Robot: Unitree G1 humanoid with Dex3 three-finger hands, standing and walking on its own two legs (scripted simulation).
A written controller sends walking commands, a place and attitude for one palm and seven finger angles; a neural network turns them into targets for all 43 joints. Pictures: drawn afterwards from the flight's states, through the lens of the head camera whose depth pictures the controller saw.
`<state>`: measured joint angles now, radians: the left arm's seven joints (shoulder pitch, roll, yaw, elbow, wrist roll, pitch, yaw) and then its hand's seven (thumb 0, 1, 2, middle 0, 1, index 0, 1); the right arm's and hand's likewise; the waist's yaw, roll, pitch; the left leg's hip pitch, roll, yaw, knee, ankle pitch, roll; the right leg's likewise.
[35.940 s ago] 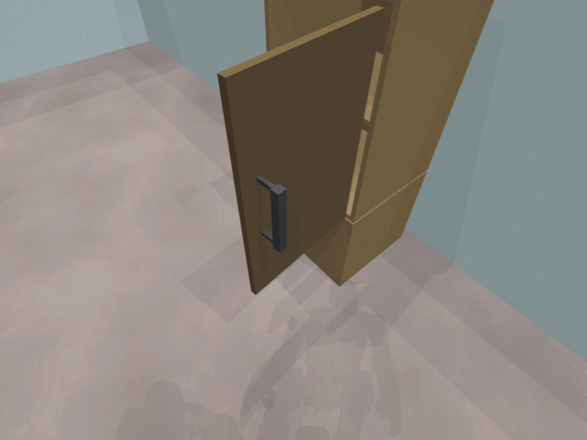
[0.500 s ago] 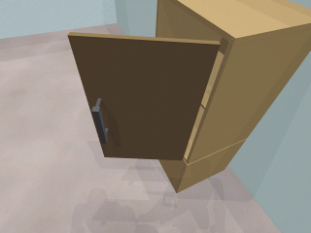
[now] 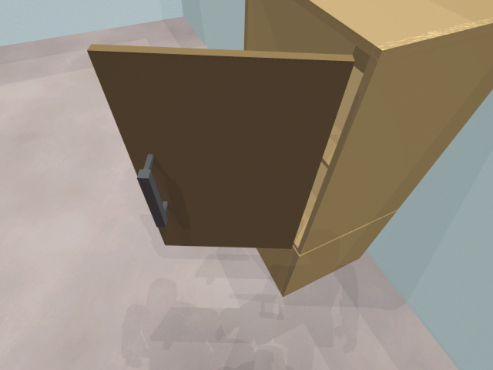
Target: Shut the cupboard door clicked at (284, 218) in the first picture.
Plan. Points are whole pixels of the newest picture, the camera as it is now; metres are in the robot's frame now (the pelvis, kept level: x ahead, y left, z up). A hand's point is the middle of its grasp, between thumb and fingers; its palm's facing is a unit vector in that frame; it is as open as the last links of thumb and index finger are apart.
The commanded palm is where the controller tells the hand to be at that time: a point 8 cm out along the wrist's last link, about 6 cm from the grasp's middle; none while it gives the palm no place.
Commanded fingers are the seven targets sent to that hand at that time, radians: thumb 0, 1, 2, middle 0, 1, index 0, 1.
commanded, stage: come to a stop and stand still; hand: left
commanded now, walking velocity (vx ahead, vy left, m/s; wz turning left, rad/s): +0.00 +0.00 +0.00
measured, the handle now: (156, 193) +0.44 +0.22 -0.04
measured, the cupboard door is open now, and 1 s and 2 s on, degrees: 63 63 63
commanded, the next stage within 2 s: look again from close up in 0.40 s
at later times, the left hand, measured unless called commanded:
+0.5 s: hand out of the picture -0.01 +0.20 -0.15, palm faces +0.00 -0.97 -0.26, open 7.4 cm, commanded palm none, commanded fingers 0.00 0.90 0.90 -0.20 -0.30 -0.20 -0.30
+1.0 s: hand out of the picture +0.02 +0.16 -0.16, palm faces +0.01 -0.97 -0.23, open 7.3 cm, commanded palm none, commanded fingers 0.00 0.90 0.90 -0.20 -0.30 -0.20 -0.30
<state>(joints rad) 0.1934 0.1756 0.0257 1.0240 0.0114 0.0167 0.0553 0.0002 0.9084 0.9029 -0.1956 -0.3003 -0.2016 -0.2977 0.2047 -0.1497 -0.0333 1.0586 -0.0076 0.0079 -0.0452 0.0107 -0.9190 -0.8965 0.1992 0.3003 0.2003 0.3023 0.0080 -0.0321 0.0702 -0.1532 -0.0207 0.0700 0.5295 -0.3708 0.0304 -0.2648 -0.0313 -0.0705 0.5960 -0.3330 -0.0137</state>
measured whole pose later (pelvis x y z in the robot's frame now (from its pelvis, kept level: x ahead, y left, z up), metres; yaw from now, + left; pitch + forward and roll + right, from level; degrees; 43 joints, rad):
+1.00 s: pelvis +0.00 -0.02 +0.01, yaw +0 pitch -1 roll +1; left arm 0.22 0.16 -0.01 1.12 0.01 -0.02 0.03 0.00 0.92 0.90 -0.20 -0.30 -0.20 -0.30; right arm 0.26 -0.15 0.01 1.13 -0.01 -0.02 -0.04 0.00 -0.91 -0.90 0.20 0.30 0.20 0.30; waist 0.00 0.02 0.05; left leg -0.08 0.01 0.06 0.39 -0.30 -0.01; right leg -0.20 0.01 -0.08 0.47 -0.26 -0.05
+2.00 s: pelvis -0.08 +0.02 -0.10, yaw -1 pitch +16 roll -2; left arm 0.44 0.19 0.08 -0.08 -0.21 -0.40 -0.09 0.01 0.90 0.90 -0.84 -1.01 -0.85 -1.01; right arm 0.31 -0.23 0.02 0.52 0.00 -0.22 -0.05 0.01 -0.90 -0.90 0.21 0.30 0.21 0.30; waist -0.01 0.02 -0.15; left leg -0.94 -0.03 -0.01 1.25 -0.58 0.04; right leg -1.00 -0.03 -0.07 1.16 -0.43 -0.01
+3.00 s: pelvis -0.06 -0.01 -0.09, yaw +0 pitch +16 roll -1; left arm 0.38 0.21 0.14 -0.02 -0.26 -0.41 -0.19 0.01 0.90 0.90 -1.29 -1.50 -1.30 -1.50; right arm 0.27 -0.25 0.00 0.48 0.01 -0.15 -0.06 0.01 -0.90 -0.90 0.20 0.30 0.20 0.30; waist 0.00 0.02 -0.16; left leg -0.88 -0.02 -0.04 1.20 -0.59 0.00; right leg -0.95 -0.01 -0.09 1.15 -0.47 -0.04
